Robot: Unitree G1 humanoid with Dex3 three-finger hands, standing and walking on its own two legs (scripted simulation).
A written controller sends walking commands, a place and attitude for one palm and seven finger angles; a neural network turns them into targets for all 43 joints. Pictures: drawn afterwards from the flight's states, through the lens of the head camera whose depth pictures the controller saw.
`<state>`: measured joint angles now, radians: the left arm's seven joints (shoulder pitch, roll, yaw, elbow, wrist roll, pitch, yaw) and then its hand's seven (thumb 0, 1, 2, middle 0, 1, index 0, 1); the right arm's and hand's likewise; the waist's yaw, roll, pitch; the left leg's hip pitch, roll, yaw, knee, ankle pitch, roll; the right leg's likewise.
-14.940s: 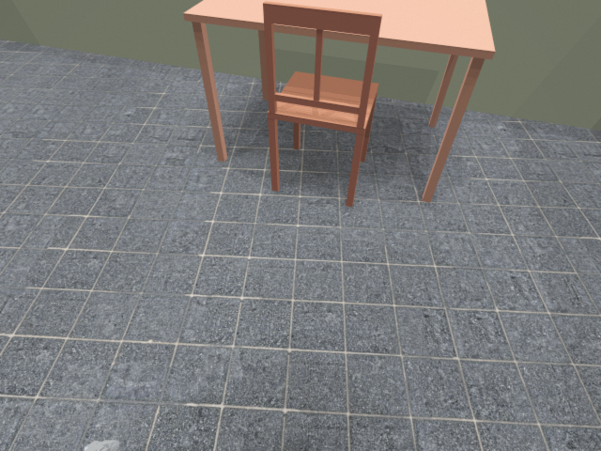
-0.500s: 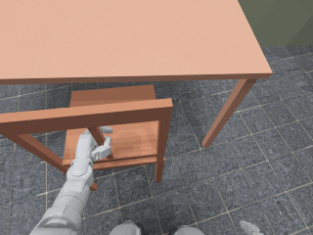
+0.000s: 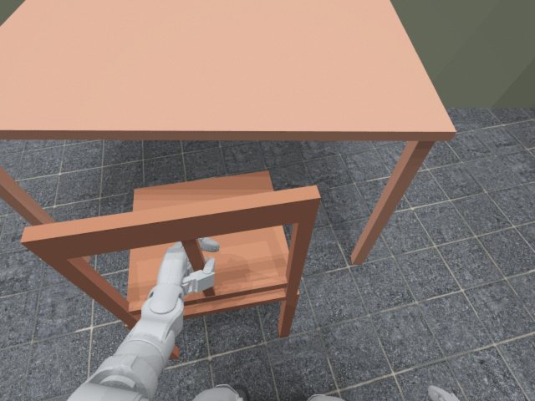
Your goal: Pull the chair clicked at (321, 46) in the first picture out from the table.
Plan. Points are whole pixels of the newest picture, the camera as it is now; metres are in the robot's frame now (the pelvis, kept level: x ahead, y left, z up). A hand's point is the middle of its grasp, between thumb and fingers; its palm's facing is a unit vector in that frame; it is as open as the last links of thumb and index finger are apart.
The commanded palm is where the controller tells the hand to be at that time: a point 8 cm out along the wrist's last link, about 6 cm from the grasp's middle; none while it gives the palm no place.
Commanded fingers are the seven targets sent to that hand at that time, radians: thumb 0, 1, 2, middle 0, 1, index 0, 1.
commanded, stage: step backward, pulling the chair out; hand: left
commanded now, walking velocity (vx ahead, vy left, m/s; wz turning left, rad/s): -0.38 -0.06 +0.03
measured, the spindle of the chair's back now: (200, 268) +0.35 +0.13 -0.10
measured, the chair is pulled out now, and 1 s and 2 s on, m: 0.17 0.22 0.39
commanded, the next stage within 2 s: none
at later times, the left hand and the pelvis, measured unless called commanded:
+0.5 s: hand (208, 277) +0.32 +0.11 -0.07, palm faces +0.01 -0.99 -0.14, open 5.3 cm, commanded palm +0.30 +0.16 -0.07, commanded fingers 0.00 0.90 0.90 -0.50 -1.45 -0.50 -1.45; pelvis -0.02 +0.00 +0.00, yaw +3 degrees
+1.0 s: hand (196, 305) +0.27 +0.12 -0.07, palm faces -0.10 -0.98 -0.15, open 5.2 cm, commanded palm +0.25 +0.18 -0.06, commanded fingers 0.00 0.90 0.90 -0.50 -1.45 -0.50 -1.45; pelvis -0.07 +0.03 +0.00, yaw +0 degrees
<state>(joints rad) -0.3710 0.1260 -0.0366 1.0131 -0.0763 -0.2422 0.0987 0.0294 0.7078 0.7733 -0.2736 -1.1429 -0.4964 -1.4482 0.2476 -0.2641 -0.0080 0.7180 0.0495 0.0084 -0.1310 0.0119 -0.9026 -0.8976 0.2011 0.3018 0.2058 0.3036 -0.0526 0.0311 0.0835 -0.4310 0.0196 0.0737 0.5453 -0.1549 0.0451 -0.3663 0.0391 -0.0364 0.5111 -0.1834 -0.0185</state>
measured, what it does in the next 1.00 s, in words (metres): steps on the spot: left foot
